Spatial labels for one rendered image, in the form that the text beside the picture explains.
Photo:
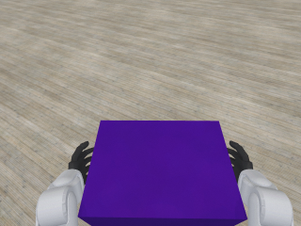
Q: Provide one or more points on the robot right hand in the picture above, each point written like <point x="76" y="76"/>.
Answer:
<point x="240" y="161"/>

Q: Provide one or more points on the robot left hand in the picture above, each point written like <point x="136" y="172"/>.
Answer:
<point x="78" y="160"/>

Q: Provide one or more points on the right robot forearm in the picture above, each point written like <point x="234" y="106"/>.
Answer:
<point x="266" y="205"/>

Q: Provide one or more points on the left robot forearm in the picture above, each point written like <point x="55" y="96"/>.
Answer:
<point x="57" y="206"/>

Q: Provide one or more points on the carton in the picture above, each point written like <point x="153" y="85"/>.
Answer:
<point x="161" y="173"/>

